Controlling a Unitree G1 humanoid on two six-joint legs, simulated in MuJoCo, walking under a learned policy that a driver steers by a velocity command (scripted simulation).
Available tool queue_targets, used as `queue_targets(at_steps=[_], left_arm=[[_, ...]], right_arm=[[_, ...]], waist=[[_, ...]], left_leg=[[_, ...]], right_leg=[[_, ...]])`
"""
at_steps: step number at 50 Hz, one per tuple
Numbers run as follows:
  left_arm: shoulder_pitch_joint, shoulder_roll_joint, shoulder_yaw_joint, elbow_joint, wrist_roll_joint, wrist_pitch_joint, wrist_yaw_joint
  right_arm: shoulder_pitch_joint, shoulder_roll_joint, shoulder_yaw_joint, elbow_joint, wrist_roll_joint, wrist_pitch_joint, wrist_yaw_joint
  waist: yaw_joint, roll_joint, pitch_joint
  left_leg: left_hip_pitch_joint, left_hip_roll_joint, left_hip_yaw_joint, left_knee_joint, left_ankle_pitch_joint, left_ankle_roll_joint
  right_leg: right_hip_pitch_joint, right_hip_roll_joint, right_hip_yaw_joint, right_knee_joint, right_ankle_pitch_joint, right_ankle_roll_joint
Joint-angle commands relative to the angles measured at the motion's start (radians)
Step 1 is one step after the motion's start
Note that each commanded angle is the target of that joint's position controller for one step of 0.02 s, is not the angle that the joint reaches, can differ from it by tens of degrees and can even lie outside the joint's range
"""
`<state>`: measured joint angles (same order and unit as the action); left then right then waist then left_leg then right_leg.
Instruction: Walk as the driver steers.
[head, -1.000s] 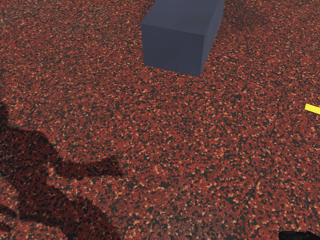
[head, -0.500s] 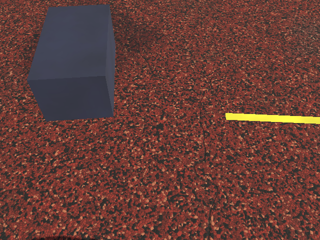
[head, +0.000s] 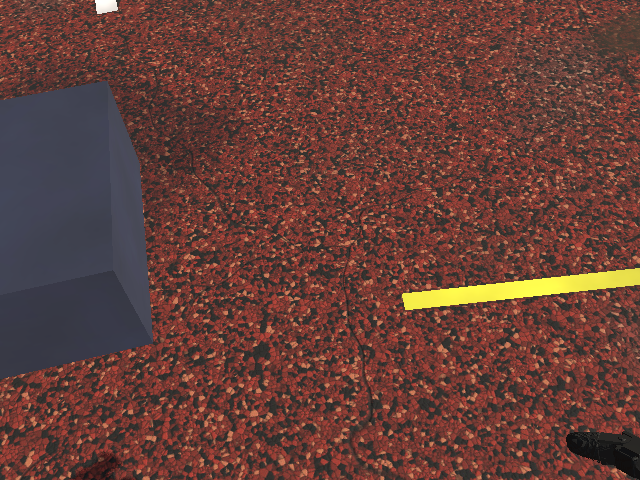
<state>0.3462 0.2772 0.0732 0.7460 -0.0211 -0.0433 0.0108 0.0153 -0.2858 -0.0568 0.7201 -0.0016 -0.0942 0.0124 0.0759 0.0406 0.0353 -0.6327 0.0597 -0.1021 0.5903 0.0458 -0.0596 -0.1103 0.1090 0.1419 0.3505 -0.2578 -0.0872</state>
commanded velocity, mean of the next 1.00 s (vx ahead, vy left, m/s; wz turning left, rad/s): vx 0.50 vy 0.00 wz -0.16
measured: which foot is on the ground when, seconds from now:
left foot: up 0.00-0.10, down 0.12-0.64, up 0.66-1.00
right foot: down 0.00-0.12, up 0.14-0.60, down 0.62-1.00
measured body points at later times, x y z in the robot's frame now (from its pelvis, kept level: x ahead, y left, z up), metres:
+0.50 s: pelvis +0.27 +0.02 +0.00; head +0.30 +0.01 +0.45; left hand +0.54 +0.20 -0.08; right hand +0.21 -0.26 -0.13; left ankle +0.22 +0.15 -0.75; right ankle +0.39 -0.17 -0.70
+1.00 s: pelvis +0.53 -0.10 +0.00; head +0.54 -0.10 +0.45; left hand +0.60 +0.18 -0.12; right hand +0.65 -0.37 -0.11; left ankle +0.73 +0.04 -0.69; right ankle +0.43 -0.17 -0.75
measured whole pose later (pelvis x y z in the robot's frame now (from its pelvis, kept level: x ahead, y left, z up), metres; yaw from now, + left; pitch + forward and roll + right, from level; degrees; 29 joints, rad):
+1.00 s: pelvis +0.53 -0.10 +0.00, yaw -6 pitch +1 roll -2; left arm 0.33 0.26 0.06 0.83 0.01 -0.09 0.00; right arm 0.15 -0.29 -0.06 0.82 0.02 -0.04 0.03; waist 0.06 0.05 0.02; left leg -0.69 0.10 -0.05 0.74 0.07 0.00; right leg 0.04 0.05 -0.19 0.20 -0.25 -0.04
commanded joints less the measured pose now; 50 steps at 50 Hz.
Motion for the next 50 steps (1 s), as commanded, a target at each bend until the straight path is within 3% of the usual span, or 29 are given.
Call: queue_targets(at_steps=[1,4,5,6,7,8,9,10,11,12,14,17,19,23,27,29,30,31,32,33,34,35,36,37,39,41,43,46,50], left_arm=[[0.034,0.164,0.046,-0.04,-0.006,-0.004,0.01],[0.022,0.165,0.049,-0.041,-0.002,0.007,0.016],[0.004,0.151,0.044,-0.048,-0.002,0.01,0.015],[-0.008,0.108,0.028,-0.061,0.004,0.008,0.011],[0.016,0.053,0.006,-0.083,0.028,0.006,0.01],[0.165,0.029,-0.003,-0.108,-0.017,-0.004,0.009],[0.132,0.142,0.015,-0.071,-0.026,-0.003,0.013],[0.015,0.186,0.029,-0.086,-0.016,0.003,0.01],[-0.034,0.171,0.029,-0.095,-0.007,0.007,0.011],[-0.068,0.151,0.029,-0.106,0.005,0.005,0.008],[-0.049,0.099,0.021,-0.107,-0.005,0.008,-0.002],[-0.094,0.059,0.006,-0.127,0.003,0.009,-0.004],[-0.142,0.05,-0.003,-0.14,0.011,0.003,-0.012],[-0.272,0.033,-0.02,-0.164,0.008,-0.018,-0.035],[-0.352,0.061,-0.015,-0.198,0.0,-0.022,-0.047],[-0.294,0.092,0.0,-0.187,0.006,-0.024,-0.048],[-0.177,0.123,0.02,-0.15,0.012,-0.023,-0.044],[-0.019,0.176,0.046,-0.104,0.015,-0.018,-0.034],[0.112,0.288,0.068,-0.09,0.034,-0.012,-0.02],[0.126,0.257,0.058,-0.084,0.018,-0.01,-0.022],[0.07,0.192,0.036,-0.087,0.019,-0.016,-0.025],[0.007,0.155,0.023,-0.09,0.019,-0.02,-0.025],[-0.054,0.121,0.012,-0.086,0.021,-0.026,-0.029],[-0.099,0.092,0.005,-0.086,0.026,-0.036,-0.031],[-0.135,0.084,0.008,-0.072,0.032,-0.056,-0.033],[-0.132,0.095,0.014,-0.05,0.04,-0.071,-0.028],[-0.113,0.102,0.018,-0.026,0.045,-0.075,-0.019],[-0.109,0.118,0.02,-0.007,0.04,-0.073,-0.008],[-0.037,0.146,0.029,0.037,0.027,-0.057,0.003]], right_arm=[[-0.111,-0.087,-0.019,-0.094,0.009,-0.026,0.012],[-0.054,-0.119,-0.033,-0.084,0.011,-0.041,0.017],[0.027,-0.134,-0.043,-0.062,0.008,-0.046,0.013],[0.144,-0.168,-0.058,-0.042,-0.007,-0.051,0.006],[0.305,-0.227,-0.071,-0.028,-0.013,-0.046,-0.003],[0.348,-0.278,-0.082,0.011,-0.016,-0.033,0.008],[0.299,-0.164,-0.058,-0.017,0.006,-0.028,0.01],[0.254,-0.11,-0.043,-0.025,0.007,-0.02,0.004],[0.209,-0.101,-0.036,-0.028,-0.003,-0.014,0.002],[0.193,-0.083,-0.03,-0.014,-0.008,-0.011,0.002],[0.196,-0.072,-0.024,0.008,-0.013,-0.02,0.003],[0.218,-0.107,-0.034,0.041,0.0,-0.03,0.006],[0.222,-0.129,-0.039,0.054,0.006,-0.025,0.005],[0.268,-0.161,-0.041,0.084,0.021,-0.007,0.001],[0.334,-0.189,-0.045,0.128,0.034,0.015,0.0],[0.322,-0.206,-0.048,0.138,0.04,0.027,-0.005],[0.313,-0.198,-0.043,0.14,0.042,0.031,-0.008],[0.317,-0.165,-0.028,0.134,0.029,0.03,-0.012],[0.381,-0.069,0.008,0.093,-0.001,0.015,-0.007],[0.397,-0.059,0.017,0.106,0.01,-0.004,-0.002],[0.324,-0.152,-0.011,0.092,0.044,-0.013,0.005],[0.258,-0.152,-0.012,0.074,0.055,-0.014,0.006],[0.236,-0.139,-0.013,0.076,0.043,-0.008,0.003],[0.25,-0.134,-0.019,0.085,0.032,0.006,0.0],[0.297,-0.092,-0.015,0.107,0.032,0.036,-0.003],[0.275,-0.077,-0.016,0.098,0.032,0.051,-0.008],[0.229,-0.072,-0.018,0.083,0.028,0.052,-0.008],[0.156,-0.055,-0.012,0.061,0.022,0.044,0.008],[0.022,-0.028,0.005,0.003,0.019,0.041,0.032]], waist=[[0.003,-0.126,-0.016],[-0.036,-0.167,-0.028],[-0.081,-0.171,-0.061],[-0.139,-0.144,-0.16],[-0.184,0.0,-0.316],[-0.1,0.363,-0.382],[-0.128,0.191,-0.275],[-0.154,0.091,-0.155],[-0.134,0.022,-0.092],[-0.122,0.017,-0.044],[-0.093,0.061,-0.035],[-0.089,0.041,-0.018],[-0.095,0.023,-0.018],[-0.141,0.022,0.003],[-0.149,0.044,0.023],[-0.092,0.057,-0.012],[-0.025,0.045,-0.083],[0.044,0.021,-0.186],[0.046,-0.194,-0.347],[0.04,-0.292,-0.447],[0.047,-0.199,-0.298],[0.023,-0.168,-0.185],[-0.012,-0.126,-0.11],[-0.047,-0.144,-0.074],[-0.087,-0.149,-0.054],[-0.095,-0.12,-0.025],[-0.086,-0.101,-0.005],[-0.065,-0.093,0.015],[-0.008,-0.064,0.063]], left_leg=[[0.115,-0.052,0.023,-0.085,0.027,0.012],[0.189,-0.06,0.022,-0.12,-0.097,0.051],[0.302,-0.069,0.044,-0.159,-0.093,0.074],[0.512,-0.001,-0.001,-0.146,-0.092,0.12],[0.788,0.18,-0.199,-0.128,-0.141,0.174],[1.017,0.37,-0.695,-0.252,-0.401,0.332],[0.941,0.35,-0.678,-0.294,-0.597,0.3],[0.813,0.303,-0.489,-0.302,-0.551,0.253],[0.69,0.261,-0.366,-0.32,-0.413,0.233],[0.604,0.222,-0.287,-0.341,-0.312,0.234],[0.526,0.179,-0.178,-0.387,-0.217,0.236],[0.517,0.189,-0.099,-0.434,-0.1,0.277],[0.534,0.185,-0.043,-0.448,-0.035,0.282],[0.527,0.148,0.064,-0.447,0.008,0.25],[0.622,0.203,0.057,-0.409,0.048,0.23],[0.649,0.205,0.081,-0.313,0.238,0.205],[0.622,0.17,0.124,-0.172,0.373,0.18],[0.504,0.122,0.165,0.033,0.321,0.143],[0.142,0.007,0.199,0.433,-0.09,0.076],[-0.04,-0.082,0.063,0.641,-0.625,0.065],[-0.138,-0.023,0.005,0.717,-0.595,0.08],[-0.147,0.022,0.025,0.689,-0.506,0.092],[-0.114,0.056,0.035,0.628,-0.43,0.088],[-0.057,0.082,0.022,0.577,-0.37,0.081],[0.023,0.087,0.014,0.558,-0.3,0.064],[-0.012,0.08,-0.008,0.517,-0.228,0.049],[-0.065,0.069,-0.029,0.428,-0.129,0.04],[-0.043,0.051,0.012,0.242,0.032,0.046],[-0.065,0.04,0.077,0.088,0.062,0.073]], right_leg=[[-0.052,-0.232,0.204,-0.046,0.166,-0.121],[0.008,-0.255,0.278,0.047,0.22,-0.101],[-0.003,-0.226,0.271,0.11,0.276,-0.081],[-0.062,-0.172,0.225,0.279,0.291,-0.048],[-0.214,-0.086,0.118,0.573,0.036,-0.004],[-0.573,0.0,0.043,0.854,-0.366,0.048],[-0.668,-0.087,0.072,0.958,-0.302,0.063],[-0.681,-0.119,0.037,0.963,-0.205,0.069],[-0.64,-0.153,0.01,0.939,-0.138,0.074],[-0.618,-0.176,0.01,0.887,-0.095,0.074],[-0.546,-0.199,-0.006,0.82,-0.067,0.07],[-0.576,-0.205,-0.023,0.688,-0.027,0.081],[-0.58,-0.214,-0.043,0.567,0.068,0.087],[-0.489,-0.195,-0.121,0.331,0.241,0.086],[-0.462,-0.17,-0.14,0.225,0.187,0.055],[-0.342,-0.134,-0.169,0.169,0.147,0.02],[-0.164,-0.105,-0.194,0.131,0.174,-0.006],[0.085,-0.138,-0.153,0.151,0.191,-0.039],[0.468,-0.411,0.248,0.155,0.151,-0.173],[0.529,-0.526,0.579,-0.01,0.012,-0.259],[0.413,-0.495,0.466,-0.035,-0.055,-0.211],[0.275,-0.452,0.314,-0.054,-0.029,-0.173],[0.145,-0.407,0.211,-0.094,0.02,-0.149],[0.054,-0.374,0.135,-0.132,0.074,-0.129],[-0.045,-0.356,0.041,-0.195,0.151,-0.124],[-0.063,-0.355,-0.04,-0.226,0.23,-0.125],[-0.034,-0.35,-0.107,-0.233,0.288,-0.117],[-0.016,-0.325,-0.212,-0.245,0.317,-0.085],[0.088,-0.359,-0.275,-0.236,0.351,-0.072]])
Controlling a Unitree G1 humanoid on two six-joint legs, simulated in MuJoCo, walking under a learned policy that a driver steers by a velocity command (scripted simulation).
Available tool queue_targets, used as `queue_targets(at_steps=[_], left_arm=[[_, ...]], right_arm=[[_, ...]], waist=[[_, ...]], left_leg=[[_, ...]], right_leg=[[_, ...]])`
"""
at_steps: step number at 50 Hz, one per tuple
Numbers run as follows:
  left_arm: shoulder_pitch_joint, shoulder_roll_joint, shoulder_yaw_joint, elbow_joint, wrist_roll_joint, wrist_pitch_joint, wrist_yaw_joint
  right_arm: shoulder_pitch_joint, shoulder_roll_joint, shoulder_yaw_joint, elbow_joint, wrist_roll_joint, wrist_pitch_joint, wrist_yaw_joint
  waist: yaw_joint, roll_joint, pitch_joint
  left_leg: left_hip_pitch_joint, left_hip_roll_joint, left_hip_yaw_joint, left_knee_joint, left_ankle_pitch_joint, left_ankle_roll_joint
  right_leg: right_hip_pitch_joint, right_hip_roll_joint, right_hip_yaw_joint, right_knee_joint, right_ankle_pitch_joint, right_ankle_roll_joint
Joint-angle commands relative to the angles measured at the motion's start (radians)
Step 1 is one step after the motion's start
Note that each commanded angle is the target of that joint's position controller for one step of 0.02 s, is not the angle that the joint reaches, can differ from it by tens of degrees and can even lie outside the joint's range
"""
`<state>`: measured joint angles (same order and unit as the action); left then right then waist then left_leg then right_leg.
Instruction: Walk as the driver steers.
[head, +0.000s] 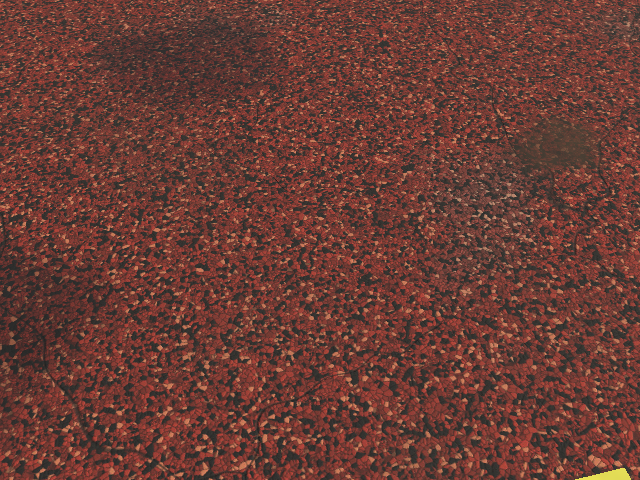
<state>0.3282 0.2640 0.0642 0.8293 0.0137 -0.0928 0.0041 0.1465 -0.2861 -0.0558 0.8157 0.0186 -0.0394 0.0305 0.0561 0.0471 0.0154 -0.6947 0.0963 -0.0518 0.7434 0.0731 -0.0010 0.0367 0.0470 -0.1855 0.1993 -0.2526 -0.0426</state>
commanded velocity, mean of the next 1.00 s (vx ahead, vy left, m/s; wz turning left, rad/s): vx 0.50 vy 0.00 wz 0.26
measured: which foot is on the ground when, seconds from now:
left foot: up 0.00-0.14, down 0.16-0.66, up 0.68-1.00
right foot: down 0.00-0.18, up 0.20-0.62, down 0.64-1.00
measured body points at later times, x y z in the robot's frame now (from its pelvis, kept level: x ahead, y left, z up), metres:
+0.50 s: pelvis +0.29 +0.05 +0.00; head +0.32 +0.07 +0.45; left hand +0.42 +0.35 -0.09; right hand +0.43 -0.20 -0.11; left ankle +0.22 +0.12 -0.74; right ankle +0.51 -0.09 -0.69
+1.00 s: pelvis +0.58 +0.06 +0.01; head +0.61 +0.06 +0.45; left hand +0.53 +0.33 -0.12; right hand +0.83 -0.13 -0.09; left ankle +0.70 +0.28 -0.68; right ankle +0.56 -0.04 -0.74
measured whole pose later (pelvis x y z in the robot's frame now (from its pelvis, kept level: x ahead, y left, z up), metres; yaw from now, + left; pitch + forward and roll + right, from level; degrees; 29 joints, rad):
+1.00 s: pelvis +0.58 +0.06 +0.01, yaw +16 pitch +2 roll -1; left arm 0.36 0.26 0.04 0.86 -0.01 -0.09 -0.01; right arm 0.13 -0.28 -0.05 0.72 0.01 -0.06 0.01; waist 0.07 0.04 0.01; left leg -0.67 0.11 -0.05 0.72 -0.01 -0.01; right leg -0.06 0.07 -0.03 0.23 -0.20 -0.06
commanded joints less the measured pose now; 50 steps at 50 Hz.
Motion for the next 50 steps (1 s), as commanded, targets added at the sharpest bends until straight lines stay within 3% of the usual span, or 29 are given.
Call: queue_targets(at_steps=[1,3,5,7,8,9,10,11,12,13,14,15,18,22,24,27,30,31,32,33,34,35,36,37,38,40,42,45,50], left_arm=[[-0.003,0.164,0.041,-0.036,-0.013,0.001,0.01],[0.011,0.176,0.046,-0.021,-0.022,0.02,0.013],[-0.007,0.201,0.052,-0.024,-0.025,0.037,0.022],[-0.027,0.224,0.057,-0.031,-0.027,0.056,0.033],[-0.04,0.22,0.052,-0.039,-0.03,0.056,0.038],[0.026,0.131,0.024,-0.076,0.0,0.037,0.031],[0.037,0.067,-0.006,-0.102,-0.002,-0.005,0.013],[-0.089,0.15,0.014,-0.126,-0.042,-0.037,-0.005],[-0.143,0.151,0.012,-0.149,-0.058,-0.054,-0.01],[-0.148,0.142,0.012,-0.143,-0.038,-0.059,-0.003],[-0.139,0.156,0.022,-0.134,-0.015,-0.051,0.003],[-0.11,0.155,0.025,-0.126,-0.011,-0.036,0.001],[-0.097,0.111,0.015,-0.124,-0.002,-0.006,0.002],[-0.24,0.071,-0.007,-0.154,-0.006,-0.008,-0.006],[-0.302,0.072,-0.01,-0.167,-0.017,-0.014,-0.016],[-0.354,0.098,-0.004,-0.187,-0.024,-0.022,-0.029],[-0.317,0.125,0.006,-0.187,-0.021,-0.029,-0.037],[-0.259,0.139,0.014,-0.172,-0.02,-0.032,-0.036],[-0.14,0.17,0.032,-0.136,-0.016,-0.033,-0.032],[0.022,0.223,0.046,-0.111,-0.003,-0.034,-0.027],[0.114,0.311,0.071,-0.079,-0.003,-0.025,-0.029],[0.145,0.223,0.049,-0.067,-0.026,-0.021,-0.037],[0.068,0.17,0.031,-0.079,-0.028,-0.019,-0.033],[-0.007,0.154,0.022,-0.094,-0.016,-0.013,-0.029],[-0.051,0.133,0.013,-0.097,-0.009,-0.01,-0.03],[-0.085,0.107,0.002,-0.096,-0.001,-0.015,-0.03],[-0.077,0.12,0.005,-0.082,-0.012,-0.021,-0.029],[-0.052,0.156,0.015,-0.058,-0.016,-0.017,-0.018],[0.023,0.175,0.017,-0.013,-0.03,-0.002,-0.009]], right_arm=[[-0.133,-0.028,0.005,-0.109,-0.001,-0.014,0.02],[-0.164,-0.035,0.004,-0.141,0.0,-0.014,0.034],[-0.137,-0.059,-0.008,-0.158,0.002,-0.011,0.043],[0.028,-0.12,-0.043,-0.134,0.006,-0.005,0.039],[0.189,-0.179,-0.076,-0.097,0.007,-0.002,0.024],[0.289,-0.292,-0.109,-0.081,0.007,0.008,0.0],[0.255,-0.3,-0.098,-0.11,0.009,-0.003,0.002],[0.26,-0.22,-0.075,-0.111,0.0,-0.011,0.004],[0.217,-0.183,-0.065,-0.112,0.0,-0.019,0.002],[0.15,-0.155,-0.057,-0.122,0.002,-0.023,0.002],[0.097,-0.12,-0.046,-0.138,-0.004,-0.025,-0.003],[0.068,-0.104,-0.038,-0.154,-0.015,-0.024,-0.007],[0.077,-0.124,-0.041,-0.146,-0.015,-0.032,-0.02],[0.129,-0.143,-0.043,-0.117,-0.008,-0.03,-0.034],[0.171,-0.152,-0.043,-0.098,-0.006,-0.029,-0.034],[0.208,-0.155,-0.044,-0.072,0.0,-0.024,-0.032],[0.212,-0.165,-0.049,-0.055,-0.002,-0.013,-0.038],[0.194,-0.167,-0.05,-0.057,-0.002,-0.009,-0.04],[0.186,-0.149,-0.042,-0.06,-0.006,-0.005,-0.04],[0.188,-0.107,-0.023,-0.08,-0.02,-0.003,-0.041],[0.348,-0.016,0.004,-0.088,-0.011,-0.022,-0.036],[0.308,-0.075,-0.002,-0.078,0.002,-0.034,-0.032],[0.188,-0.147,-0.022,-0.105,0.017,-0.04,-0.029],[0.115,-0.143,-0.02,-0.125,0.012,-0.043,-0.031],[0.085,-0.132,-0.021,-0.133,-0.004,-0.044,-0.031],[0.126,-0.104,-0.023,-0.121,-0.008,-0.035,-0.03],[0.139,-0.076,-0.018,-0.113,-0.01,-0.026,-0.031],[0.051,-0.057,-0.009,-0.139,-0.018,-0.025,-0.033],[-0.107,-0.029,0.003,-0.173,-0.01,-0.041,-0.017]], waist=[[0.02,-0.069,0.089],[0.02,-0.078,0.089],[-0.014,-0.114,0.042],[-0.114,-0.142,-0.067],[-0.202,-0.109,-0.149],[-0.182,0.098,-0.256],[-0.132,0.163,-0.389],[-0.192,0.061,-0.336],[-0.171,0.023,-0.208],[-0.119,-0.051,-0.119],[-0.082,-0.041,-0.079],[-0.053,-0.019,-0.067],[-0.038,-0.007,-0.048],[-0.098,0.016,-0.017],[-0.133,0.027,-0.007],[-0.148,0.031,0.019],[-0.112,0.053,0.02],[-0.074,0.058,-0.005],[-0.016,0.038,-0.082],[0.048,-0.035,-0.23],[0.001,-0.317,-0.371],[0.04,-0.305,-0.367],[0.049,-0.201,-0.2],[0.028,-0.125,-0.115],[0.005,-0.103,-0.048],[-0.044,-0.143,-0.033],[-0.057,-0.141,-0.03],[-0.041,-0.107,-0.004],[0.019,-0.104,0.026]], left_leg=[[-0.023,0.0,0.039,-0.089,0.007,0.024],[-0.041,-0.016,0.072,-0.119,-0.08,0.048],[0.049,-0.07,0.133,-0.125,-0.184,0.083],[0.281,-0.149,0.178,-0.13,-0.255,0.132],[0.544,-0.166,0.139,-0.204,-0.194,0.175],[0.925,0.069,-0.258,-0.203,-0.203,0.302],[1.113,0.243,-0.775,-0.382,-0.336,0.458],[1.089,0.221,-0.693,-0.438,-0.363,0.399],[0.955,0.186,-0.548,-0.444,-0.318,0.358],[0.796,0.14,-0.44,-0.452,-0.223,0.324],[0.678,0.107,-0.363,-0.47,-0.123,0.308],[0.6,0.09,-0.323,-0.492,-0.063,0.304],[0.485,0.063,-0.211,-0.532,0.09,0.305],[0.447,-0.002,-0.094,-0.538,0.033,0.235],[0.467,0.015,-0.11,-0.543,-0.068,0.224],[0.574,0.073,-0.162,-0.5,-0.101,0.217],[0.673,0.125,-0.202,-0.432,-0.003,0.192],[0.681,0.11,-0.188,-0.369,0.121,0.175],[0.664,0.057,-0.148,-0.226,0.248,0.152],[0.531,-0.007,-0.096,0.036,0.112,0.115],[0.145,-0.172,-0.017,0.417,-0.404,0.032],[-0.015,-0.166,-0.106,0.522,-0.65,0.034],[-0.085,-0.105,-0.098,0.559,-0.57,0.045],[-0.071,-0.056,-0.056,0.526,-0.484,0.049],[-0.049,-0.026,-0.045,0.464,-0.428,0.044],[0.049,0.011,-0.041,0.382,-0.365,0.035],[0.058,0.019,-0.02,0.322,-0.338,0.017],[0.009,0.03,-0.006,0.159,-0.203,-0.012],[0.078,-0.012,0.038,-0.118,0.017,-0.017]], right_leg=[[-0.011,-0.309,0.043,-0.066,0.372,-0.114],[0.071,-0.331,0.026,-0.009,0.485,-0.103],[0.109,-0.334,-0.003,0.104,0.805,-0.081],[0.085,-0.313,-0.026,0.359,1.06,-0.05],[-0.049,-0.272,-0.044,0.59,0.952,-0.012],[-0.442,-0.165,-0.039,0.96,0.356,0.05],[-0.72,0.024,0.178,1.205,-0.34,0.078],[-0.831,-0.041,0.3,1.23,-0.293,0.051],[-0.855,-0.085,0.285,1.163,-0.208,0.029],[-0.81,-0.126,0.276,1.06,-0.145,0.029],[-0.737,-0.153,0.274,0.983,-0.106,0.038],[-0.676,-0.168,0.272,0.954,-0.078,0.049],[-0.632,-0.172,0.232,0.826,0.003,0.095],[-0.581,-0.139,0.204,0.511,0.296,0.106],[-0.554,-0.114,0.197,0.415,0.392,0.101],[-0.596,-0.107,0.218,0.338,0.353,0.069],[-0.578,-0.097,0.22,0.301,0.233,0.021],[-0.498,-0.076,0.196,0.279,0.206,0.0],[-0.331,-0.06,0.177,0.265,0.222,-0.03],[-0.061,-0.191,0.315,0.301,0.247,-0.092],[0.314,-0.414,0.759,0.238,0.056,-0.263],[0.334,-0.43,0.959,0.098,-0.208,-0.267],[0.205,-0.4,0.827,0.078,-0.27,-0.213],[0.067,-0.362,0.712,0.065,-0.189,-0.186],[-0.049,-0.327,0.629,0.039,-0.086,-0.186],[-0.155,-0.272,0.523,-0.005,0.055,-0.175],[-0.187,-0.261,0.452,-0.034,0.161,-0.19],[-0.179,-0.255,0.376,-0.066,0.268,-0.195],[-0.154,-0.218,0.274,-0.064,0.295,-0.156]])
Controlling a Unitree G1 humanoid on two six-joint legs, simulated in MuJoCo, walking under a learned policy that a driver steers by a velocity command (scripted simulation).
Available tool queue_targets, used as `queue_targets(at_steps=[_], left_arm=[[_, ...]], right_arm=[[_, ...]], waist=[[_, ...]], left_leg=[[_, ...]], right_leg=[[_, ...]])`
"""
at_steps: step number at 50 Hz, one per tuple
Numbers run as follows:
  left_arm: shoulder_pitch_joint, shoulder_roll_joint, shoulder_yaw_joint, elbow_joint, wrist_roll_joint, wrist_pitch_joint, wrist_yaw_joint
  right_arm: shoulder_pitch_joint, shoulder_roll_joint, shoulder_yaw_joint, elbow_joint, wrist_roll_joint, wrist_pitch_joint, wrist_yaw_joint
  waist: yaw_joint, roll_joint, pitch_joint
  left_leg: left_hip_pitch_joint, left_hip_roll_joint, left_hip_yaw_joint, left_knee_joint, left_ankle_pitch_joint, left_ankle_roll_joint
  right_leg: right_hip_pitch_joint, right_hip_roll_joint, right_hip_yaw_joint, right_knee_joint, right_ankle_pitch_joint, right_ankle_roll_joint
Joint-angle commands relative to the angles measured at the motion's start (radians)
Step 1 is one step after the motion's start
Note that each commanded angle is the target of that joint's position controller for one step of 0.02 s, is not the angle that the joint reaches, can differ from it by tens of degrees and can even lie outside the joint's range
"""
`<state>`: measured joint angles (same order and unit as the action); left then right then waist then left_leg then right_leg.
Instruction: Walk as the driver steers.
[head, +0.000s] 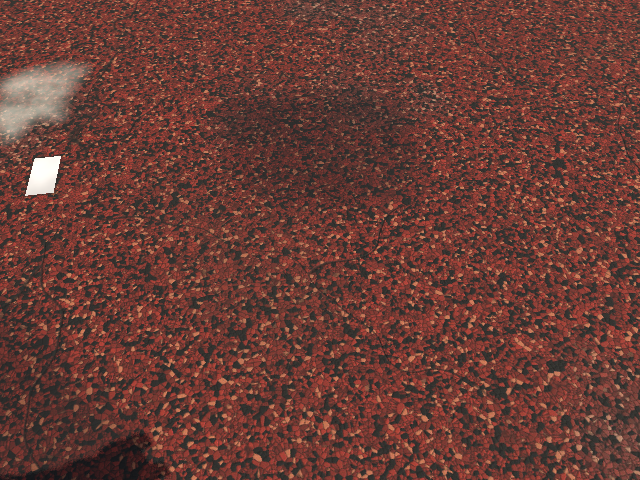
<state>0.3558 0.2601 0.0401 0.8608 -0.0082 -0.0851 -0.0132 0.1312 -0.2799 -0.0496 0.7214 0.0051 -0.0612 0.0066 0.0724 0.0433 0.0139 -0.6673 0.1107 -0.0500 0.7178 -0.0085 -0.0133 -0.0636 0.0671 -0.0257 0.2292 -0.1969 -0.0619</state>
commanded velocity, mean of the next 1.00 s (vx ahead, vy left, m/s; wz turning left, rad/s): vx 0.50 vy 0.00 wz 0.26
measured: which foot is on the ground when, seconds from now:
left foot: up 0.00-0.16, down 0.18-0.66, up 0.68-1.00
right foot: down 0.00-0.18, up 0.20-0.64, down 0.66-1.00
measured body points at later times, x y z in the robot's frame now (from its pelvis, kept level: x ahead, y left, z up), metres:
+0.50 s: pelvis +0.28 +0.05 +0.00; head +0.30 +0.06 +0.45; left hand +0.47 +0.30 -0.10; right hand +0.29 -0.23 -0.12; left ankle +0.25 +0.15 -0.75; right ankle +0.43 -0.13 -0.69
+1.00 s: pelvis +0.53 +0.01 +0.00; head +0.55 +0.02 +0.45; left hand +0.48 +0.30 -0.13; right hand +0.77 -0.19 -0.10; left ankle +0.63 +0.21 -0.69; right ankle +0.50 -0.11 -0.75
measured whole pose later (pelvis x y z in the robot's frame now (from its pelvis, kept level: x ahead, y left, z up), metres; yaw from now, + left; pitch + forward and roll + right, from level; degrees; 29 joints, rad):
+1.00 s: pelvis +0.53 +0.01 +0.00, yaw +17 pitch +1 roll -2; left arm 0.30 0.28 0.07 0.90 0.01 -0.09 0.00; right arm 0.17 -0.30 -0.08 0.71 0.02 -0.02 0.02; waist 0.07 0.04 0.03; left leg -0.68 0.11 -0.04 0.84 -0.06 0.01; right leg -0.02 0.00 -0.18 0.24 -0.23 -0.01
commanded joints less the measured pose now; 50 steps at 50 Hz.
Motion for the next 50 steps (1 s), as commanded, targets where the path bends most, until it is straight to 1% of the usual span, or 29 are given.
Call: queue_targets(at_steps=[1,5,7,8,9,10,11,12,13,14,15,16,18,21,23,26,28,30,32,33,34,35,36,37,38,39,41,44,50], left_arm=[[0.016,0.181,0.042,-0.033,-0.009,-0.005,0.008],[0.058,0.189,0.047,0.003,-0.015,0.019,0.015],[0.041,0.206,0.053,0.007,-0.016,0.03,0.02],[0.015,0.211,0.053,0.003,-0.017,0.034,0.022],[0.004,0.182,0.04,-0.009,-0.007,0.033,0.023],[0.061,0.092,0.013,-0.041,0.009,0.02,0.019],[0.139,0.05,-0.004,-0.029,-0.003,0.002,0.015],[0.049,0.158,0.027,-0.035,-0.028,-0.006,0.011],[-0.034,0.175,0.033,-0.066,-0.032,-0.011,0.009],[-0.078,0.165,0.032,-0.077,-0.016,-0.014,0.011],[-0.081,0.153,0.036,-0.078,-0.003,-0.009,0.012],[-0.058,0.131,0.033,-0.074,-0.001,-0.002,0.011],[-0.05,0.096,0.026,-0.071,0.005,0.01,0.013],[-0.162,0.082,0.018,-0.11,0.017,0.008,0.014],[-0.244,0.07,0.01,-0.129,0.014,0.0,0.007],[-0.344,0.078,0.008,-0.153,0.003,-0.01,-0.006],[-0.378,0.101,0.013,-0.168,-0.003,-0.017,-0.011],[-0.364,0.132,0.024,-0.167,-0.005,-0.025,-0.013],[-0.254,0.162,0.042,-0.134,-0.003,-0.03,-0.008],[-0.128,0.205,0.061,-0.111,0.009,-0.035,0.0],[-0.007,0.292,0.084,-0.098,0.024,-0.029,0.008],[0.039,0.283,0.084,-0.078,0.017,-0.017,0.0],[-0.015,0.197,0.06,-0.093,0.01,-0.018,-0.002],[-0.07,0.156,0.048,-0.099,0.008,-0.016,-0.001],[-0.128,0.125,0.039,-0.099,0.012,-0.016,-0.002],[-0.165,0.098,0.032,-0.096,0.017,-0.017,-0.001],[-0.187,0.099,0.037,-0.085,0.021,-0.024,0.002],[-0.172,0.133,0.052,-0.061,0.02,-0.034,0.009],[-0.128,0.184,0.067,-0.032,0.011,-0.015,0.023]], right_arm=[[-0.12,-0.036,-0.002,-0.088,0.007,-0.022,0.011],[-0.19,-0.053,-0.006,-0.124,0.011,-0.034,0.033],[-0.128,-0.083,-0.019,-0.114,0.008,-0.041,0.035],[-0.023,-0.112,-0.035,-0.085,0.004,-0.044,0.03],[0.141,-0.167,-0.06,-0.042,-0.005,-0.045,0.019],[0.287,-0.257,-0.082,-0.026,-0.026,-0.04,0.008],[0.322,-0.239,-0.076,-0.01,-0.016,-0.03,0.011],[0.302,-0.163,-0.054,-0.003,-0.004,-0.027,0.009],[0.233,-0.143,-0.044,-0.001,0.004,-0.025,0.007],[0.166,-0.127,-0.037,-0.004,-0.001,-0.025,0.01],[0.119,-0.104,-0.03,-0.009,-0.008,-0.027,0.015],[0.094,-0.093,-0.027,-0.009,-0.013,-0.03,0.018],[0.089,-0.097,-0.03,0.0,-0.001,-0.038,0.02],[0.122,-0.138,-0.045,0.025,0.006,-0.037,0.005],[0.15,-0.154,-0.051,0.038,0.009,-0.029,-0.005],[0.217,-0.175,-0.058,0.065,0.018,-0.018,-0.014],[0.239,-0.177,-0.06,0.075,0.026,-0.011,-0.019],[0.238,-0.182,-0.063,0.078,0.024,-0.003,-0.024],[0.236,-0.157,-0.056,0.077,0.017,0.007,-0.026],[0.237,-0.105,-0.038,0.066,0.009,0.007,-0.024],[0.304,-0.023,-0.014,0.033,0.003,-0.001,-0.023],[0.341,-0.033,-0.012,0.011,0.025,-0.013,-0.023],[0.295,-0.13,-0.038,0.021,0.039,-0.012,-0.024],[0.231,-0.147,-0.045,0.011,0.038,-0.006,-0.025],[0.21,-0.135,-0.047,0.009,0.03,0.001,-0.025],[0.199,-0.121,-0.05,0.006,0.025,0.01,-0.023],[0.192,-0.082,-0.047,-0.004,0.026,0.028,-0.015],[0.143,-0.062,-0.043,-0.036,0.019,0.042,-0.012],[-0.027,-0.036,-0.025,-0.095,0.017,0.033,0.025]], waist=[[0.014,-0.099,0.035],[0.014,-0.107,0.057],[-0.037,-0.125,0.023],[-0.101,-0.124,-0.039],[-0.174,-0.105,-0.16],[-0.193,0.058,-0.334],[-0.174,0.239,-0.45],[-0.197,0.139,-0.32],[-0.175,0.103,-0.182],[-0.141,0.049,-0.106],[-0.104,0.046,-0.059],[-0.073,0.059,-0.049],[-0.05,0.05,-0.038],[-0.064,0.021,0.003],[-0.088,0.02,0.016],[-0.123,0.024,0.02],[-0.124,0.032,0.021],[-0.104,0.045,0.013],[-0.045,0.051,-0.032],[0.011,0.01,-0.126],[0.022,-0.207,-0.281],[0.011,-0.401,-0.333],[0.016,-0.264,-0.21],[0.005,-0.2,-0.123],[-0.022,-0.161,-0.071],[-0.045,-0.175,-0.034],[-0.065,-0.18,-0.009],[-0.067,-0.126,0.009],[-0.011,-0.094,0.052]], left_leg=[[0.052,-0.033,0.039,-0.12,0.108,-0.002],[0.035,-0.051,0.028,-0.203,0.017,0.036],[0.145,-0.08,0.039,-0.237,-0.054,0.059],[0.306,-0.105,0.064,-0.271,-0.045,0.081],[0.577,-0.061,0.031,-0.236,-0.006,0.118],[0.983,0.19,-0.278,-0.203,-0.031,0.222],[1.112,0.323,-0.612,-0.33,-0.203,0.302],[1.014,0.267,-0.563,-0.378,-0.325,0.266],[0.872,0.232,-0.436,-0.409,-0.303,0.241],[0.736,0.19,-0.357,-0.445,-0.235,0.237],[0.626,0.154,-0.296,-0.482,-0.153,0.238],[0.558,0.132,-0.263,-0.514,-0.107,0.244],[0.497,0.111,-0.213,-0.553,-0.035,0.266],[0.464,0.087,-0.153,-0.581,0.003,0.268],[0.443,0.057,-0.114,-0.579,-0.01,0.244],[0.446,0.061,-0.123,-0.555,-0.053,0.227],[0.481,0.082,-0.165,-0.516,-0.1,0.212],[0.513,0.1,-0.209,-0.463,-0.135,0.192],[0.497,0.064,-0.21,-0.345,-0.105,0.158],[0.425,-0.004,-0.167,-0.15,-0.119,0.126],[0.148,-0.129,-0.045,0.202,-0.369,0.062],[-0.066,-0.152,-0.051,0.434,-0.61,0.045],[-0.132,-0.094,-0.101,0.536,-0.538,0.047],[-0.136,-0.059,-0.079,0.544,-0.455,0.049],[-0.099,-0.028,-0.069,0.512,-0.384,0.043],[-0.068,-0.001,-0.071,0.471,-0.336,0.04],[-0.013,0.022,-0.055,0.439,-0.28,0.031],[-0.049,0.027,-0.056,0.35,-0.19,0.014],[-0.003,0.007,0.031,0.037,0.026,0.025]], right_leg=[[-0.032,-0.249,0.117,-0.087,0.236,-0.137],[0.093,-0.309,0.152,-0.015,0.307,-0.122],[0.115,-0.313,0.171,0.067,0.452,-0.103],[0.088,-0.281,0.149,0.176,0.581,-0.084],[-0.026,-0.226,0.117,0.37,0.549,-0.052],[-0.367,-0.107,0.057,0.737,0.208,0.01],[-0.584,-0.021,0.122,0.956,-0.403,0.035],[-0.672,-0.069,0.176,1.042,-0.374,0.03],[-0.711,-0.108,0.138,1.034,-0.285,0.026],[-0.685,-0.146,0.106,0.992,-0.207,0.029],[-0.635,-0.177,0.098,0.942,-0.152,0.033],[-0.577,-0.192,0.099,0.911,-0.119,0.04],[-0.542,-0.196,0.085,0.842,-0.094,0.06],[-0.563,-0.189,0.079,0.64,0.045,0.091],[-0.518,-0.162,0.073,0.483,0.165,0.1],[-0.447,-0.121,0.07,0.353,0.261,0.112],[-0.422,-0.117,0.095,0.298,0.254,0.103],[-0.371,-0.114,0.104,0.263,0.199,0.085],[-0.206,-0.108,0.078,0.222,0.13,0.052],[-0.007,-0.176,0.13,0.23,0.11,0.01],[0.334,-0.401,0.413,0.213,0.02,-0.086],[0.411,-0.503,0.751,0.086,-0.225,-0.172],[0.308,-0.469,0.676,0.053,-0.329,-0.142],[0.197,-0.435,0.531,0.044,-0.264,-0.111],[0.094,-0.392,0.424,0.019,-0.161,-0.098],[0.023,-0.363,0.341,-0.007,-0.078,-0.092],[-0.054,-0.34,0.228,-0.057,0.029,-0.096],[-0.049,-0.349,0.119,-0.09,0.162,-0.12],[0.003,-0.332,-0.074,-0.104,0.237,-0.096]])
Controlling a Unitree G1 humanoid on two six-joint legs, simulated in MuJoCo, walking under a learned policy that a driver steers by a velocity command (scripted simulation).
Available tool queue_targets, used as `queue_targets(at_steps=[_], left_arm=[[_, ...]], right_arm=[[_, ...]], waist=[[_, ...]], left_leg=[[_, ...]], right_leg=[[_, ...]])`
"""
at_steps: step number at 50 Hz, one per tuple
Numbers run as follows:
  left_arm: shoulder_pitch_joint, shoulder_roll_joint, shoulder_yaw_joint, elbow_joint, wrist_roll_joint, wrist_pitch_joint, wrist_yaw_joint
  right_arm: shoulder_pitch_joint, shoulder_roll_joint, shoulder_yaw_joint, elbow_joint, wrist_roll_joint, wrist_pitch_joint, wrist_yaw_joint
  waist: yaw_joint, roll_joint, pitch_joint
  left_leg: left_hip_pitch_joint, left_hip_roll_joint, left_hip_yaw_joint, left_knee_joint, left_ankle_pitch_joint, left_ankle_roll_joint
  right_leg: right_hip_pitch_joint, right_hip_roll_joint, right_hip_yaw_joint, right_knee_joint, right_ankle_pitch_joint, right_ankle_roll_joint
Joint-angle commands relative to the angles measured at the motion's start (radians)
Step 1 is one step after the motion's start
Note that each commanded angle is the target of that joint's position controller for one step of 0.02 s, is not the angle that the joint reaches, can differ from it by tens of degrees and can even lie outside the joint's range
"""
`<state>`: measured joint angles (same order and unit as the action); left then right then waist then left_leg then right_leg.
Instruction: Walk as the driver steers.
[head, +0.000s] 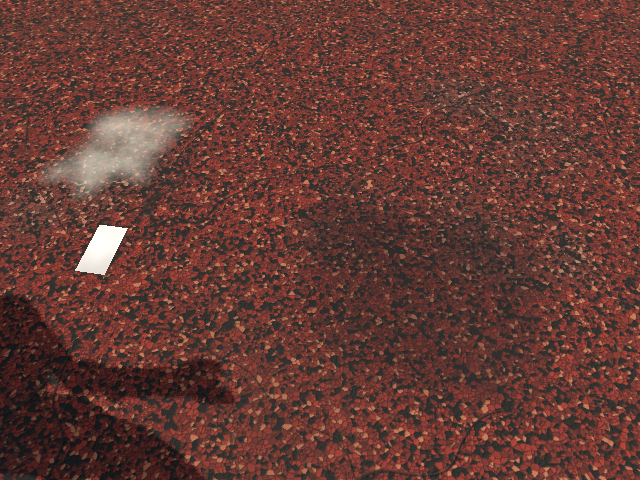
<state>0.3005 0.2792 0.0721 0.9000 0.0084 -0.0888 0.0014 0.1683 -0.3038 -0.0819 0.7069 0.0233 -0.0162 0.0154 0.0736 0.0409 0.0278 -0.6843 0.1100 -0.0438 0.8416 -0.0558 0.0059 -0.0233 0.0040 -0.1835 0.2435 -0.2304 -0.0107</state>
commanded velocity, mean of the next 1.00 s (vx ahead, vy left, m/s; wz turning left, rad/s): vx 0.50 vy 0.00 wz -0.01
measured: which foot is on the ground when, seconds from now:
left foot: up 0.00-0.16, down 0.18-0.72, up 0.74-1.00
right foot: down 0.00-0.18, up 0.20-0.70, down 0.72-1.00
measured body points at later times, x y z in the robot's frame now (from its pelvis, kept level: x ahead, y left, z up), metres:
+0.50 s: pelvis +0.27 +0.08 +0.00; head +0.29 +0.10 +0.45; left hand +0.38 +0.37 -0.11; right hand +0.39 -0.18 -0.11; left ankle +0.22 +0.14 -0.74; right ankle +0.48 -0.07 -0.67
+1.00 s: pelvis +0.58 +0.06 +0.00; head +0.61 +0.06 +0.45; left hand +0.68 +0.34 -0.11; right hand +0.74 -0.21 -0.09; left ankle +0.71 +0.24 -0.68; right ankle +0.57 -0.01 -0.74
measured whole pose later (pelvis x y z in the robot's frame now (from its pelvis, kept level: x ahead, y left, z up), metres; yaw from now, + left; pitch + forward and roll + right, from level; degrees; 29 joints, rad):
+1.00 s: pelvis +0.58 +0.06 +0.00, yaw -5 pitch +2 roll +0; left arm 0.30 0.28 0.06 0.75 -0.01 -0.05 -0.01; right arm 0.12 -0.29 -0.04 0.70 -0.02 -0.10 0.00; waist 0.04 0.02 0.04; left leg -0.64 0.09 -0.09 0.85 -0.19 -0.06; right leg -0.20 0.12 0.09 0.35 -0.17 -0.09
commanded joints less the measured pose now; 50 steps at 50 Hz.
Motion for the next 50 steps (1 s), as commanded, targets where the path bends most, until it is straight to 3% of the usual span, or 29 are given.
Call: queue_targets(at_steps=[1,4,6,7,8,9,10,11,12,13,14,15,17,20,24,28,31,33,35,36,37,38,39,40,41,42,43,45,50], left_arm=[[-0.057,0.173,0.038,-0.064,-0.01,-0.007,0.009],[-0.027,0.198,0.048,-0.046,-0.027,0.012,0.008],[-0.035,0.228,0.057,-0.047,-0.039,0.025,0.01],[-0.042,0.241,0.062,-0.049,-0.044,0.033,0.012],[-0.057,0.238,0.06,-0.053,-0.049,0.04,0.014],[-0.042,0.202,0.045,-0.063,-0.028,0.038,0.018],[0.045,0.049,-0.005,-0.124,0.023,0.015,0.004],[-0.034,0.101,-0.004,-0.136,-0.013,-0.025,-0.008],[-0.135,0.165,0.013,-0.161,-0.057,-0.046,-0.016],[-0.141,0.15,0.006,-0.16,-0.053,-0.056,-0.013],[-0.133,0.15,0.009,-0.141,-0.028,-0.054,-0.006],[-0.106,0.156,0.015,-0.128,-0.017,-0.043,-0.006],[-0.069,0.134,0.014,-0.109,-0.013,-0.017,-0.009],[-0.122,0.1,0.003,-0.118,-0.011,0.007,-0.008],[-0.212,0.076,-0.008,-0.135,-0.023,0.003,-0.022],[-0.304,0.067,-0.017,-0.172,-0.034,0.0,-0.04],[-0.345,0.063,-0.021,-0.205,-0.032,-0.004,-0.062],[-0.325,0.073,-0.017,-0.218,-0.028,-0.004,-0.075],[-0.205,0.125,0.009,-0.204,-0.023,0.004,-0.074],[-0.062,0.171,0.035,-0.175,-0.024,0.006,-0.065],[0.096,0.25,0.06,-0.156,-0.021,0.015,-0.049],[0.111,0.297,0.068,-0.155,-0.035,0.011,-0.05],[0.137,0.205,0.045,-0.156,-0.038,0.013,-0.045],[0.092,0.178,0.037,-0.166,-0.031,0.013,-0.038],[0.031,0.17,0.034,-0.184,-0.027,0.013,-0.034],[-0.025,0.149,0.027,-0.2,-0.023,0.015,-0.031],[-0.053,0.133,0.02,-0.216,-0.01,0.014,-0.027],[-0.078,0.135,0.021,-0.232,-0.015,0.017,-0.02],[-0.049,0.179,0.036,-0.225,-0.023,0.03,0.009]], right_arm=[[-0.093,-0.012,0.009,-0.093,-0.001,-0.012,0.022],[-0.146,-0.027,0.006,-0.128,-0.001,-0.007,0.035],[-0.117,-0.057,-0.009,-0.136,-0.005,-0.003,0.039],[-0.049,-0.084,-0.024,-0.124,-0.006,0.001,0.037],[0.096,-0.125,-0.051,-0.085,-0.003,0.004,0.031],[0.277,-0.199,-0.088,-0.033,0.002,0.013,0.013],[0.251,-0.324,-0.104,-0.035,0.016,0.008,0.001],[0.276,-0.257,-0.077,-0.076,0.005,-0.012,0.008],[0.244,-0.186,-0.055,-0.06,-0.007,-0.03,0.014],[0.191,-0.156,-0.044,-0.058,-0.008,-0.04,0.013],[0.114,-0.116,-0.031,-0.066,-0.011,-0.042,0.011],[0.066,-0.087,-0.018,-0.079,-0.025,-0.044,0.007],[0.047,-0.085,-0.014,-0.075,-0.029,-0.053,0.002],[0.082,-0.111,-0.018,-0.041,-0.029,-0.067,-0.009],[0.112,-0.111,-0.011,-0.001,-0.033,-0.073,-0.018],[0.161,-0.124,-0.015,0.052,-0.031,-0.074,-0.019],[0.182,-0.126,-0.019,0.079,-0.025,-0.056,-0.022],[0.166,-0.14,-0.023,0.081,-0.023,-0.041,-0.031],[0.145,-0.167,-0.028,0.071,-0.024,-0.025,-0.046],[0.126,-0.168,-0.025,0.064,-0.022,-0.017,-0.054],[0.141,-0.144,-0.01,0.041,-0.037,-0.025,-0.061],[0.263,-0.003,0.033,0.018,-0.057,-0.053,-0.033],[0.165,-0.089,0.022,0.019,-0.025,-0.091,-0.015],[0.069,-0.125,0.013,-0.02,0.01,-0.115,-0.003],[0.026,-0.117,0.018,-0.033,0.004,-0.129,-0.006],[0.008,-0.121,0.011,-0.033,-0.02,-0.13,-0.012],[0.025,-0.122,0.006,-0.035,-0.03,-0.121,-0.014],[0.067,-0.102,0.007,-0.035,-0.037,-0.1,-0.017],[-0.062,-0.042,0.032,-0.066,-0.044,-0.086,-0.02]], waist=[[-0.004,-0.089,0.048],[-0.002,-0.092,0.067],[-0.04,-0.118,0.029],[-0.085,-0.131,-0.02],[-0.171,-0.113,-0.094],[-0.248,-0.041,-0.187],[-0.125,0.257,-0.245],[-0.184,0.15,-0.404],[-0.203,0.073,-0.263],[-0.163,0.021,-0.181],[-0.119,-0.017,-0.121],[-0.082,0.006,-0.1],[-0.055,0.011,-0.088],[-0.069,-0.003,-0.037],[-0.113,0.006,0.006],[-0.156,-0.003,0.056],[-0.166,-0.008,0.066],[-0.14,0.015,0.036],[-0.07,0.062,-0.066],[0.011,0.044,-0.144],[0.069,-0.064,-0.261],[-0.032,-0.301,-0.367],[0.046,-0.195,-0.401],[0.054,-0.154,-0.26],[0.021,-0.052,-0.171],[-0.017,-0.014,-0.101],[-0.052,-0.039,-0.085],[-0.089,-0.069,-0.065],[-0.048,-0.104,-0.023]], left_leg=[[0.016,0.004,0.037,-0.12,0.071,0.012],[0.021,-0.014,0.07,-0.187,-0.002,0.045],[0.114,-0.068,0.121,-0.204,-0.102,0.083],[0.217,-0.109,0.151,-0.21,-0.144,0.107],[0.418,-0.158,0.172,-0.27,-0.101,0.14],[0.731,-0.13,0.065,-0.291,-0.082,0.186],[1.055,0.139,-0.478,-0.363,-0.211,0.36],[1.105,0.23,-0.79,-0.539,-0.403,0.427],[1.019,0.213,-0.653,-0.572,-0.332,0.363],[0.88,0.177,-0.525,-0.566,-0.246,0.326],[0.738,0.138,-0.415,-0.568,-0.128,0.295],[0.638,0.111,-0.345,-0.587,-0.024,0.281],[0.55,0.093,-0.27,-0.629,0.09,0.28],[0.52,0.08,-0.154,-0.677,0.177,0.269],[0.533,0.038,-0.019,-0.711,0.117,0.201],[0.637,0.083,0.035,-0.726,0.096,0.183],[0.782,0.126,0.059,-0.662,0.217,0.171],[0.837,0.137,0.085,-0.574,0.471,0.149],[0.854,0.123,0.118,-0.374,0.841,0.119],[0.775,0.09,0.154,-0.173,0.866,0.087],[0.532,0.049,0.168,0.135,0.564,0.047],[0.079,-0.183,0.082,0.473,-0.433,-0.023],[-0.043,-0.164,-0.081,0.562,-0.502,-0.003],[-0.114,-0.11,-0.083,0.537,-0.417,0.016],[-0.092,-0.069,-0.069,0.454,-0.346,0.023],[-0.046,-0.044,-0.059,0.365,-0.312,0.012],[0.023,-0.027,-0.063,0.328,-0.292,0.001],[0.068,-0.015,-0.047,0.234,-0.288,-0.031],[0.185,-0.069,0.019,-0.144,0.035,-0.085]], right_leg=[[-0.015,-0.277,0.068,-0.114,0.274,-0.142],[0.076,-0.304,0.031,-0.068,0.353,-0.121],[0.114,-0.306,-0.005,0.045,0.65,-0.102],[0.115,-0.298,-0.024,0.163,0.81,-0.09],[0.06,-0.265,-0.056,0.358,0.865,-0.065],[-0.158,-0.227,-0.06,0.643,0.652,-0.019],[-0.63,-0.038,-0.011,1.011,-0.279,0.048],[-0.744,0.009,0.244,1.144,-0.385,0.039],[-0.827,-0.043,0.257,1.139,-0.281,0.012],[-0.797,-0.089,0.251,1.059,-0.19,-0.004],[-0.727,-0.127,0.249,0.974,-0.13,0.0],[-0.648,-0.154,0.258,0.92,-0.086,0.004],[-0.581,-0.16,0.242,0.862,-0.047,0.022],[-0.632,-0.164,0.227,0.734,0.096,0.052],[-0.617,-0.133,0.209,0.497,0.364,0.037],[-0.641,-0.094,0.209,0.364,0.412,0.008],[-0.707,-0.07,0.197,0.314,0.31,-0.024],[-0.664,-0.035,0.155,0.303,0.204,-0.055],[-0.487,0.039,0.09,0.324,0.101,-0.094],[-0.276,0.07,0.089,0.278,0.149,-0.128],[0.042,-0.085,0.328,0.282,0.195,-0.201],[0.398,-0.317,0.875,0.205,0.013,-0.4],[0.452,-0.315,0.966,0.099,-0.088,-0.381],[0.35,-0.291,0.824,0.072,-0.058,-0.336],[0.201,-0.255,0.729,0.058,0.021,-0.311],[0.062,-0.224,0.659,0.038,0.129,-0.3],[-0.028,-0.2,0.619,0.014,0.209,-0.302],[-0.127,-0.176,0.565,-0.017,0.28,-0.309],[-0.298,-0.068,0.376,0.005,0.422,-0.228]])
